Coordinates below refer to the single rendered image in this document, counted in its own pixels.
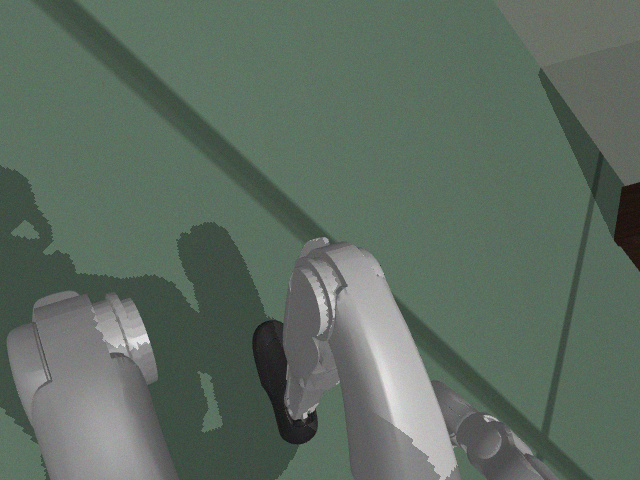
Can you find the right robot hand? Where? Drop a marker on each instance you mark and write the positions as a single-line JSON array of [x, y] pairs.
[[454, 408]]

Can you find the right robot foot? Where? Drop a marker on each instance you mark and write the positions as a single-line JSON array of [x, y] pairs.
[[271, 364]]

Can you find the bookshelf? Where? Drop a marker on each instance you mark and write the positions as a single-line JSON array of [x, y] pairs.
[[627, 231]]

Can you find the right robot arm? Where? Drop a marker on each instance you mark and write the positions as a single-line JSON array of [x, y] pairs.
[[497, 452]]

